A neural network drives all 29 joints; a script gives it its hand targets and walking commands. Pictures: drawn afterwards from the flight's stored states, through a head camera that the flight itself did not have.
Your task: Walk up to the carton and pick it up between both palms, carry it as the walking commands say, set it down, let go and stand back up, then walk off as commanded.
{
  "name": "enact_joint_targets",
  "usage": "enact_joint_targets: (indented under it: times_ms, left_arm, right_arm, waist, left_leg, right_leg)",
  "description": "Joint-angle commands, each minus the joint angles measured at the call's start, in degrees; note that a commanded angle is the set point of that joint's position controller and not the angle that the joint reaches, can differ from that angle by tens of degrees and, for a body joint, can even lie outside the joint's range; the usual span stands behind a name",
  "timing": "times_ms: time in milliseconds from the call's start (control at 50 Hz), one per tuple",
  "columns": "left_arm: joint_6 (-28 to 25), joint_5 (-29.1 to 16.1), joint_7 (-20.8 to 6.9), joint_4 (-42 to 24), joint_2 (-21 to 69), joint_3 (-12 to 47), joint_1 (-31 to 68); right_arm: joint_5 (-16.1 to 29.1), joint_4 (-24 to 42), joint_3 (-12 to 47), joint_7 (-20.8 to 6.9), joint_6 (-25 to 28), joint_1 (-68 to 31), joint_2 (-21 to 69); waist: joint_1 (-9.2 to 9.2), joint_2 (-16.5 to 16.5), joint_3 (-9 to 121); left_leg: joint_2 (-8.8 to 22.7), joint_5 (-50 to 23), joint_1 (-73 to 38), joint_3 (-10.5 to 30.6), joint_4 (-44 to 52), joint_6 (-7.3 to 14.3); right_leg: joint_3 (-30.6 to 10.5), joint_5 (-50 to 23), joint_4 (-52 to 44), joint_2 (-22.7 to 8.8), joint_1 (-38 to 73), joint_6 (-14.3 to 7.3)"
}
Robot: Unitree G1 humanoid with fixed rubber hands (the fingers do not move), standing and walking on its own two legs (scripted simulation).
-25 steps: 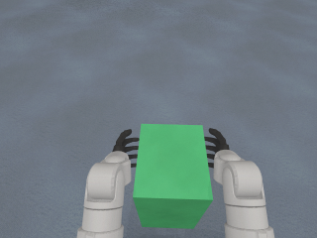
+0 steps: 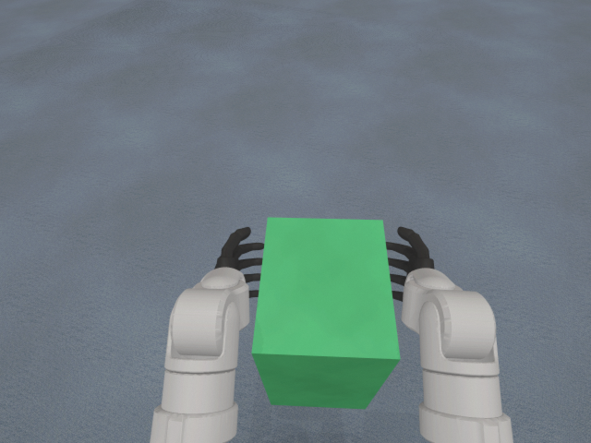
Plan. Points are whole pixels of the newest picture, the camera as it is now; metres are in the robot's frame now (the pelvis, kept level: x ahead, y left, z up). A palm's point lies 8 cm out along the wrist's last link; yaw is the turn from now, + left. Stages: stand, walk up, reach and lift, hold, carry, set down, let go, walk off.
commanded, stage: carry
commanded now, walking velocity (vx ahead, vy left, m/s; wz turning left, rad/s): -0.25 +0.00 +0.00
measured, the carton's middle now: (321, 322) +0.29 -0.01 +0.02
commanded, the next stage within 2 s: none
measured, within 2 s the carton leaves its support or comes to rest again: neither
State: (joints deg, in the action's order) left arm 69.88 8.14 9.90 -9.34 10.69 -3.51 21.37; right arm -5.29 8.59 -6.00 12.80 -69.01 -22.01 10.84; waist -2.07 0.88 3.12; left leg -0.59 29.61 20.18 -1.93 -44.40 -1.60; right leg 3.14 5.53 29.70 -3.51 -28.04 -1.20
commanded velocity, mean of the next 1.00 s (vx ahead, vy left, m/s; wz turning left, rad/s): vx -0.25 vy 0.00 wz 0.00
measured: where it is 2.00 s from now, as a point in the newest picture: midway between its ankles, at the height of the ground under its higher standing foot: outside the picture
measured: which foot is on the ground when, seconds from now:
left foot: up 0.00-0.02, down 0.04-0.44, up 0.46-0.78, down 0.80-1.00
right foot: down 0.00-0.06, up 0.08-0.40, down 0.42-0.80, up 0.82-1.00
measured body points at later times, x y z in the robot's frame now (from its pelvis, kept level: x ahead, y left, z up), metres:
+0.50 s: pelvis -0.23 -0.01 +0.00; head -0.21 -0.02 +0.45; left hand +0.08 +0.09 +0.08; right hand +0.08 -0.14 +0.07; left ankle -0.12 +0.12 -0.70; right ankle -0.24 -0.11 -0.73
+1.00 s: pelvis -0.45 +0.01 +0.01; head -0.43 +0.04 +0.46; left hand -0.16 +0.16 +0.07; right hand -0.13 -0.08 +0.09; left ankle -0.41 +0.12 -0.73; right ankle -0.45 -0.12 -0.64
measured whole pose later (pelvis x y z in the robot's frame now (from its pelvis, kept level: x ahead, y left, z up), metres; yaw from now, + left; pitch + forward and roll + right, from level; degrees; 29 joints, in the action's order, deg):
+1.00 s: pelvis -0.45 +0.01 +0.01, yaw +1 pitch +2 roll -3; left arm 70.4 5.0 12.4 -11.1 9.4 -2.4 17.9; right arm -6.2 7.3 -3.5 11.1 -69.2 -20.2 10.3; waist 3.6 0.4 0.7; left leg 3.4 12.3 20.8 -1.0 -30.8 0.8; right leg 1.0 22.8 64.5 2.2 -33.2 2.7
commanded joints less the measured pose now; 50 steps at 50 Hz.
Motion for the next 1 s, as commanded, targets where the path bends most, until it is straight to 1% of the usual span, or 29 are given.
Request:
enact_joint_targets:
  times_ms: [0,20,40,60,80,100,120,160,220,280,340,380,400,420,440,460,500,540,600,680,740,760,780,800,820,840,860,920,980]
  left_arm:
    - [-1.69,-20.97,-13.21,-1.14,58.59,31.37,17.51]
    - [-1.83,-21.35,-13.22,-1.46,58.93,31.78,17.13]
    - [-2.04,-21.85,-13.38,-2.12,59.07,32.14,17.32]
    - [-1.83,-23.23,-13.86,-5.77,58.62,33.72,22.68]
    - [-2.07,-24.74,-13.73,-7.43,60.80,36.09,26.10]
    - [-2.32,-25.79,-13.93,-7.76,61.99,37.22,28.19]
    - [-2.50,-26.93,-14.16,-8.44,62.98,38.27,28.68]
    - [-2.24,-28.36,-14.03,-9.01,62.37,39.48,29.40]
    - [-1.47,-28.49,-13.54,-8.53,60.53,39.31,28.05]
    - [-0.54,-27.50,-13.40,-6.47,59.06,38.62,25.74]
    - [-0.33,-26.36,-13.63,-3.36,58.95,37.08,23.40]
    - [-0.70,-25.73,-13.80,-1.80,59.55,36.05,21.82]
    - [-0.84,-25.50,-13.85,-1.81,59.57,35.48,21.44]
    - [-1.14,-24.78,-13.96,-0.69,59.16,34.61,19.33]
    - [-2.04,-23.28,-14.21,1.02,59.91,32.97,17.03]
    - [-2.53,-24.04,-14.36,-3.47,62.17,33.48,22.28]
    - [-2.74,-23.99,-14.48,-5.80,61.77,33.40,24.93]
    - [-2.65,-22.83,-14.14,-5.86,61.09,32.50,23.27]
    - [-2.47,-21.39,-13.78,-4.45,58.74,30.36,20.75]
    - [-2.14,-20.66,-13.32,-1.90,57.80,30.14,19.04]
    - [-2.24,-20.87,-13.13,-0.76,58.39,31.02,18.22]
    - [-2.32,-21.14,-13.15,-0.95,58.46,31.32,17.79]
    - [-2.45,-21.60,-13.20,-1.44,58.77,31.71,17.46]
    - [-2.47,-22.36,-13.53,-3.24,58.49,32.28,19.26]
    - [-2.50,-23.73,-13.74,-6.04,58.94,34.06,24.05]
    - [-2.68,-25.18,-13.62,-6.84,60.75,36.20,27.30]
    - [-2.89,-26.31,-13.91,-7.35,61.95,37.41,28.37]
    - [-2.55,-28.63,-13.88,-8.38,61.65,39.33,29.50]
    - [-1.77,-28.65,-13.39,-7.70,59.97,39.06,28.01]
  right_arm:
    - [23.74,-0.94,36.82,-16.87,-0.60,-21.67,61.74]
    - [23.65,-1.45,36.61,-17.25,-0.49,-20.92,62.05]
    - [23.70,-1.83,36.60,-17.67,-0.07,-20.05,62.68]
    - [23.31,-1.91,35.95,-17.82,1.04,-18.99,63.24]
    - [23.30,2.20,36.53,-17.79,1.34,-21.84,63.09]
    - [23.05,3.50,36.29,-17.80,1.46,-22.74,62.49]
    - [22.95,4.98,36.06,-17.84,1.81,-23.60,62.09]
    - [22.71,6.60,34.68,-17.53,1.94,-24.28,60.16]
    - [20.93,6.16,32.69,-16.98,1.37,-21.40,57.41]
    - [18.88,3.15,31.78,-16.62,0.42,-17.10,56.69]
    - [18.17,1.24,32.40,-16.53,0.30,-16.19,57.44]
    - [18.82,1.39,33.72,-16.55,0.53,-17.41,57.70]
    - [19.83,1.92,34.67,-16.67,0.67,-18.32,57.94]
    - [20.72,1.89,35.42,-16.75,0.75,-18.36,58.43]
    - [21.84,4.23,36.61,-16.95,0.66,-21.53,59.56]
    - [23.47,6.06,38.45,-17.13,1.42,-26.46,62.26]
    - [25.83,7.25,40.10,-17.09,2.09,-29.99,63.07]
    - [26.40,7.01,40.39,-16.89,1.79,-29.13,62.40]
    - [26.25,6.87,40.07,-16.27,0.90,-29.49,60.61]
    - [24.57,2.85,38.00,-16.11,-0.07,-25.64,60.48]
    - [23.50,-0.44,36.50,-16.54,-0.18,-22.23,61.47]
    - [23.34,-1.14,36.26,-16.83,-0.07,-21.33,61.84]
    - [23.38,-1.32,36.16,-17.24,0.05,-20.99,62.16]
    - [23.42,-1.82,36.19,-17.63,0.89,-19.42,62.84]
    - [23.26,0.20,36.05,-17.69,1.74,-20.96,63.28]
    - [22.85,2.41,36.06,-17.59,1.79,-22.03,62.87]
    - [22.60,3.71,35.69,-17.65,2.05,-22.81,62.43]
    - [22.02,6.07,33.40,-17.23,2.29,-24.00,59.60]
    - [20.07,5.22,31.52,-16.67,1.58,-20.87,57.34]
  waist:
    - [2.37,10.19,22.32]
    - [2.27,6.01,22.12]
    - [2.17,-3.22,21.25]
    - [0.92,-19.74,16.33]
    - [0.70,-17.54,13.48]
    - [0.64,-11.63,13.21]
    - [1.05,-8.59,13.27]
    - [1.80,-9.50,15.34]
    - [2.27,-10.36,18.73]
    - [1.70,-14.30,19.81]
    - [1.49,-15.51,20.80]
    - [1.85,-12.76,21.78]
    - [1.88,-8.37,21.47]
    - [2.45,1.70,21.05]
    - [3.45,18.86,17.55]
    - [3.48,13.65,16.10]
    - [3.10,6.13,14.83]
    - [3.15,7.30,16.60]
    - [3.32,8.37,18.97]
    - [3.61,12.09,20.68]
    - [2.87,11.36,22.21]
    - [2.52,8.81,22.48]
    - [2.44,3.85,22.18]
    - [1.79,-11.36,20.44]
    - [1.11,-20.24,16.02]
    - [0.67,-15.30,14.44]
    - [0.70,-9.60,14.13]
    - [1.84,-9.62,16.07]
    - [2.33,-10.21,18.54]
  left_leg:
    - [0.11,-8.06,-3.72,-1.80,19.47,1.19]
    - [3.49,-11.06,-9.41,1.95,24.56,1.60]
    - [10.45,-12.62,-14.40,10.58,25.12,4.09]
    - [22.96,-24.45,-11.05,22.97,26.79,10.44]
    - [25.65,-40.08,-6.99,20.95,26.02,14.06]
    - [23.87,-42.90,-4.85,16.89,25.60,14.43]
    - [21.08,-40.86,-3.75,11.77,24.96,12.54]
    - [16.82,-42.25,-8.05,6.55,22.05,10.19]
    - [15.29,-44.07,-14.66,6.76,18.62,9.49]
    - [17.08,-38.11,-15.52,12.18,21.42,10.41]
    - [17.24,-41.33,-16.41,13.67,21.27,10.69]
    - [14.95,-41.93,-12.87,11.55,18.80,7.42]
    - [12.93,-37.36,-7.16,10.26,15.77,4.78]
    - [7.98,-24.40,3.73,6.29,12.24,1.64]
    - [2.25,-0.53,10.65,-2.32,-0.42,-0.64]
    - [2.01,3.78,10.21,2.91,-13.80,0.19]
    - [0.55,-2.13,11.24,4.97,-24.63,0.56]
    - [0.33,-4.82,14.16,3.84,-28.06,-0.96]
    - [0.48,-2.04,12.74,1.40,-18.72,-2.09]
    - [-0.07,3.71,6.79,-0.68,-3.05,-0.61]
    - [-0.63,-3.19,-0.66,-2.08,13.08,0.81]
    - [0.84,-9.47,-5.72,-1.57,21.32,0.96]
    - [5.45,-11.95,-11.96,3.57,25.32,1.52]
    - [17.34,-21.44,-15.41,17.60,24.42,6.30]
    - [25.57,-38.22,-10.56,20.63,24.59,11.85]
    - [25.35,-49.10,-8.00,18.65,23.82,14.45]
    - [23.09,-47.78,-6.00,14.16,23.58,13.92]
    - [16.97,-44.92,-10.12,6.28,20.82,10.09]
    - [15.81,-44.24,-15.19,7.08,18.29,9.30]
  right_leg:
    - [-12.21,-15.91,-5.76,-12.37,21.38,-6.02]
    - [-10.49,-10.80,-3.43,-10.24,16.11,-3.01]
    - [-6.29,-1.26,-1.05,-5.62,5.63,0.59]
    - [1.83,19.87,7.53,1.48,-5.08,3.15]
    - [0.57,26.28,23.04,2.74,-4.21,2.92]
    - [-2.53,24.47,32.17,3.58,-3.28,2.56]
    - [-3.68,20.60,36.96,3.69,-3.45,2.70]
    - [-3.61,16.42,42.00,4.70,-6.13,3.90]
    - [-1.21,18.17,33.25,4.73,-6.32,4.72]
    - [0.28,23.04,21.66,5.45,-1.89,3.55]
    - [1.57,22.36,7.10,5.85,4.02,2.40]
    - [2.81,14.04,-7.67,4.63,13.27,1.88]
    - [-2.42,11.51,-12.09,0.37,19.22,1.60]
    - [-11.90,0.32,-11.10,-9.03,25.52,-1.75]
    - [-19.40,-20.36,-9.53,-21.47,19.83,-9.78]
    - [-16.70,-29.81,-8.27,-21.19,16.02,-11.21]
    - [-9.01,-21.82,-7.20,-15.38,12.53,-8.71]
    - [-6.25,-21.68,-4.95,-12.18,17.27,-7.46]
    - [-7.97,-18.59,-3.95,-10.73,21.99,-6.87]
    - [-13.24,-17.79,-5.83,-13.02,23.98,-9.01]
    - [-12.95,-19.25,-5.35,-13.07,23.60,-7.82]
    - [-11.47,-16.75,-4.39,-11.74,20.83,-5.42]
    - [-9.19,-9.18,-1.40,-9.10,14.15,-2.26]
    - [-2.76,3.60,2.95,-2.09,0.51,2.15]
    - [2.43,24.14,13.94,1.88,-4.47,3.02]
    - [-1.57,26.81,27.06,3.52,-3.25,2.44]
    - [-4.08,24.17,34.13,4.04,-2.87,2.44]
    - [-4.35,17.10,41.87,5.25,-6.62,3.92]
    - [-1.81,18.59,32.13,5.18,-5.96,4.59]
